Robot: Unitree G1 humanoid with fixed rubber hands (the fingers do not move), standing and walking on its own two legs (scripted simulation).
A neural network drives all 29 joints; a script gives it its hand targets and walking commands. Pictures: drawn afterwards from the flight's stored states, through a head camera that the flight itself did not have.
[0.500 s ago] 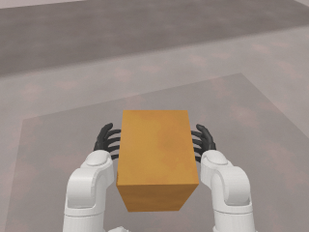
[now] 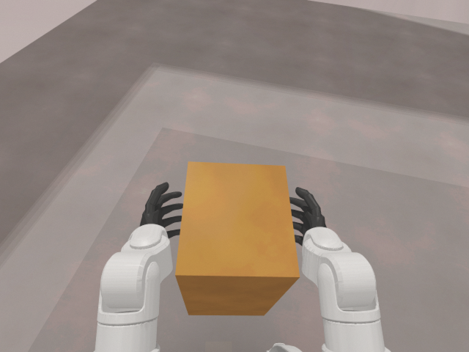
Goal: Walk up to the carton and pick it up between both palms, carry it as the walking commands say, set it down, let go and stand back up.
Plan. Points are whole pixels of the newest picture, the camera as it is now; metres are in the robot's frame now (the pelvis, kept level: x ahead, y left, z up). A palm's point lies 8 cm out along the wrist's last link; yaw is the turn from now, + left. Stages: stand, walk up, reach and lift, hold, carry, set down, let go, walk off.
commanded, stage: carry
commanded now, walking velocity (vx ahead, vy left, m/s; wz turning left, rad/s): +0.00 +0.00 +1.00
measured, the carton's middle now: (231, 249) +0.30 +0.00 +0.00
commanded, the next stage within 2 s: none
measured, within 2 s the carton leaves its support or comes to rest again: neither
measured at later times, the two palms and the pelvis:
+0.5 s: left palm (62, 264) +0.23 +0.23 +0.10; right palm (231, 208) +0.33 +0.01 +0.09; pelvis +0.02 +0.01 +0.00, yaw +24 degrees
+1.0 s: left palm (12, 272) +0.22 +0.28 +0.11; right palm (197, 207) +0.32 +0.06 +0.10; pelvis +0.02 +0.04 +0.00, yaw +27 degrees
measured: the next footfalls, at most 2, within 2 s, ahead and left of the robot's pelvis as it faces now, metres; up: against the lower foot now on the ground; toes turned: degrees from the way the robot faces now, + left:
right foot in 0.18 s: +0.05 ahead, -0.11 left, +0.00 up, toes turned +6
left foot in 0.56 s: +0.05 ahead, +0.15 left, +0.00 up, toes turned +32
